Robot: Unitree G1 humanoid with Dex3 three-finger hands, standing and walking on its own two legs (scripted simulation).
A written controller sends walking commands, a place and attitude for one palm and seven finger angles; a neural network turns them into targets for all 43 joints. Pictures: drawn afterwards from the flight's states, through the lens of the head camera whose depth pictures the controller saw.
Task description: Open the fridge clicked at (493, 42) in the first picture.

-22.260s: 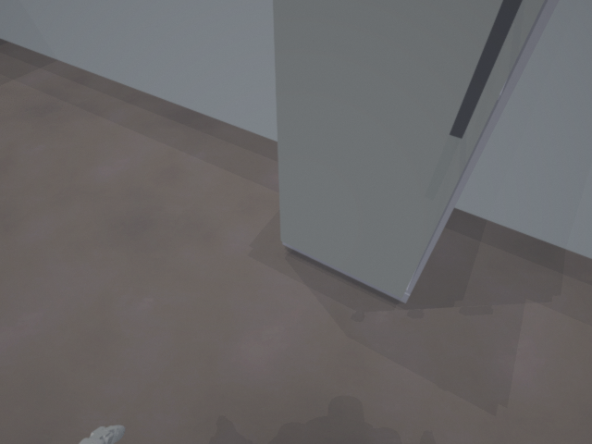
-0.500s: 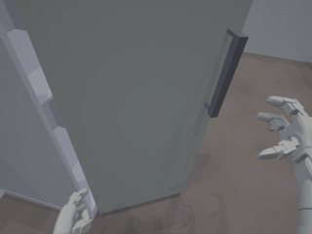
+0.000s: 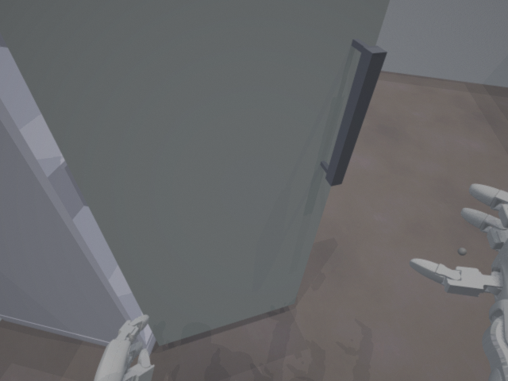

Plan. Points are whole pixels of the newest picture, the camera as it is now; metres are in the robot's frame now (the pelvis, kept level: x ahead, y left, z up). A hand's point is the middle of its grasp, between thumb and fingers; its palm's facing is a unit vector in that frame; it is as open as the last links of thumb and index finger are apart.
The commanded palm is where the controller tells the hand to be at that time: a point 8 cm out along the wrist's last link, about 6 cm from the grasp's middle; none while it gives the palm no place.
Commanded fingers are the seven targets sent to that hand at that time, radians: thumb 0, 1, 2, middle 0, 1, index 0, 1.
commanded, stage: draw the hand back to the body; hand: right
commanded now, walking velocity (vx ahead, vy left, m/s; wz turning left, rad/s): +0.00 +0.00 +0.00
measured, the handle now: (344, 120) +0.51 -0.16 +0.18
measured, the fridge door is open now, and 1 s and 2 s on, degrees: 60 60 60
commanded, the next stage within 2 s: step back with the hand held close in 0.78 s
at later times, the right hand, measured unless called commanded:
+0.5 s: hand (494, 288) +0.20 -0.28 +0.15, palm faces +0.47 +0.79 -0.38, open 8.0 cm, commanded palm +0.15 -0.30 +0.17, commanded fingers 0.00 -0.90 -0.90 0.20 0.30 0.20 0.30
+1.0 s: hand (496, 276) +0.20 -0.28 +0.16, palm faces +0.48 +0.78 -0.40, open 7.4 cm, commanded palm +0.14 -0.30 +0.17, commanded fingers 0.00 -0.90 -0.90 0.20 0.30 0.20 0.30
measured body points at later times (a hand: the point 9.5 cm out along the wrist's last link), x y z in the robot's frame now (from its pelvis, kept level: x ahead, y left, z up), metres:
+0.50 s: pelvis +0.01 +0.00 +0.00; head -0.01 +0.01 +0.45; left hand +0.20 +0.22 -0.08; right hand +0.16 -0.32 +0.17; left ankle +0.02 +0.12 -0.74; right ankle -0.01 -0.12 -0.74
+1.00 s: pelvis +0.00 +0.00 +0.00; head -0.01 +0.01 +0.45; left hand +0.18 +0.22 -0.08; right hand +0.17 -0.32 +0.19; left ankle +0.02 +0.12 -0.74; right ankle -0.01 -0.12 -0.74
